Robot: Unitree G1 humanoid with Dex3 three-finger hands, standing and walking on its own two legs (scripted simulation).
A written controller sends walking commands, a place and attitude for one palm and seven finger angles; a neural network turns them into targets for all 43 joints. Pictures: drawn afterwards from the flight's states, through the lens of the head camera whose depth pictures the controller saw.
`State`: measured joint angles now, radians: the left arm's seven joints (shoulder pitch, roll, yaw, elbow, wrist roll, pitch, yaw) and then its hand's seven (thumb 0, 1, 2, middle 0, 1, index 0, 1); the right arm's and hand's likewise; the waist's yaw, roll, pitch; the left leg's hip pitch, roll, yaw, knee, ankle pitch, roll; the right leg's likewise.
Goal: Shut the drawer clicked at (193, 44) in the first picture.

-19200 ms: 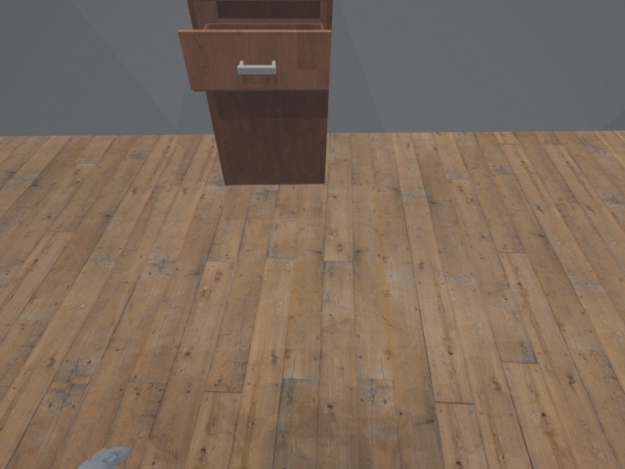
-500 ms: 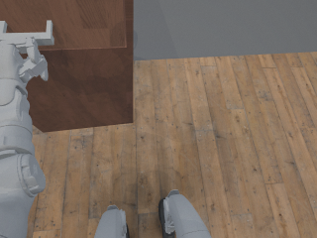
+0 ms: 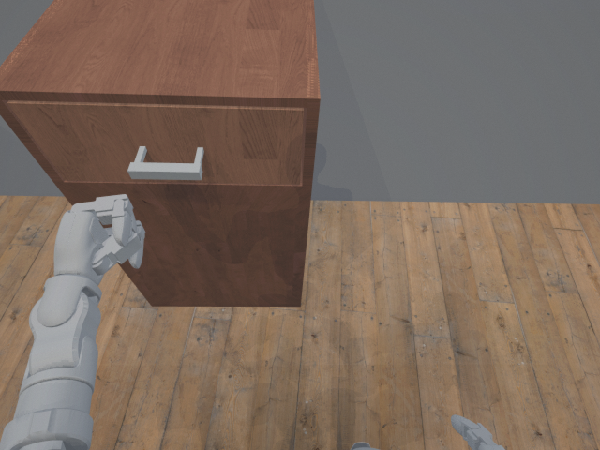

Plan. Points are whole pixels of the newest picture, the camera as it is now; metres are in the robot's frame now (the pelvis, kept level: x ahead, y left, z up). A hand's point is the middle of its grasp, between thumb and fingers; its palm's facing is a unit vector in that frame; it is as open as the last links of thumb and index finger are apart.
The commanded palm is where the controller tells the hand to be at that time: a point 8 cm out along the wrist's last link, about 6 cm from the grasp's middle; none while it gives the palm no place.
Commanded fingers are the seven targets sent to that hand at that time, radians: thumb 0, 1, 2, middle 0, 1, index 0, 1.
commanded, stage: draw the hand back to the body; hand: left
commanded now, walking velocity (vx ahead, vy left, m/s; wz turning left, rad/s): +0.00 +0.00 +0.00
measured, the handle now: (168, 162) +0.57 +0.23 +0.00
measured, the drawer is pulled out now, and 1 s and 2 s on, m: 0.00 0.00 0.00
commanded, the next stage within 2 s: step back with the hand held close in 0.98 s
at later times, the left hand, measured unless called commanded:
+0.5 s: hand (49, 321) +0.23 +0.23 +0.15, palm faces +0.35 -0.89 -0.31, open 3.3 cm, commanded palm +0.18 +0.26 +0.17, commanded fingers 0.00 0.90 0.90 -1.40 -1.60 -1.40 -1.60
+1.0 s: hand out of the picture +0.15 +0.23 +0.20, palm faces +0.44 -0.80 -0.40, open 3.2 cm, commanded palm +0.10 +0.26 +0.22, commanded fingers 0.00 0.90 0.90 -1.40 -1.60 -1.40 -1.60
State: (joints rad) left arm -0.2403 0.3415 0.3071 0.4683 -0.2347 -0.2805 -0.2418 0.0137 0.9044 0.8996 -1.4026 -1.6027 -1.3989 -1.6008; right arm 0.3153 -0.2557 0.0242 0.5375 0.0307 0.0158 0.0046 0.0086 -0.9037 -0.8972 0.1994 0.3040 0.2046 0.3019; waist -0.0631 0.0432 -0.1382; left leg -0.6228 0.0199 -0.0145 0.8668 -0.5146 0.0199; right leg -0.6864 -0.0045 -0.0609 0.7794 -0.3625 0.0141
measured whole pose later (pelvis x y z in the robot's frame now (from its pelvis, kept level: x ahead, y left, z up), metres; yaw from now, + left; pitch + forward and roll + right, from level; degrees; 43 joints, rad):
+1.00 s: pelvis -0.03 -0.02 +0.04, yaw +1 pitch -5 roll -1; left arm 0.50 0.31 0.29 -0.42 -0.05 -0.12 0.10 0.01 0.90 0.90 -1.41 -1.60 -1.41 -1.60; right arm 0.22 -0.23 0.02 0.63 0.00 -0.16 -0.08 0.02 -0.90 -0.90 0.20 0.30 0.20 0.30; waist 0.07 0.09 0.02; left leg -0.05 0.01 -0.01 0.46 -0.31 0.00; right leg -0.13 0.00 -0.06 0.43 -0.20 -0.01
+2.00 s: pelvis -0.12 +0.01 +0.03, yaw +3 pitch +0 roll -1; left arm 0.58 0.41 0.41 -0.57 0.02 -0.26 0.15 0.01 0.89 0.90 -1.41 -1.60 -1.41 -1.60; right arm 0.25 -0.22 -0.01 0.56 0.00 -0.09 -0.08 0.01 -0.90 -0.90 0.20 0.30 0.21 0.30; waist -0.04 -0.01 0.03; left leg -0.39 -0.03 -0.02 0.63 -0.24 0.05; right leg -0.40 0.00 0.02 0.57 -0.13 0.02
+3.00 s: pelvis -0.27 +0.00 +0.04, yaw -1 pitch +2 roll +0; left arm 0.73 0.43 0.45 -0.61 -0.05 -0.25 0.13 0.01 0.89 0.90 -1.41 -1.60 -1.41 -1.60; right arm 0.32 -0.23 -0.02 0.66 0.01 -0.08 -0.08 0.01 -0.90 -0.90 0.20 0.30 0.20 0.30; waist -0.01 -0.06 -0.11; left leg -0.49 0.01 0.02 0.82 -0.24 -0.01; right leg -0.16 -0.03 0.03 0.49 -0.37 0.01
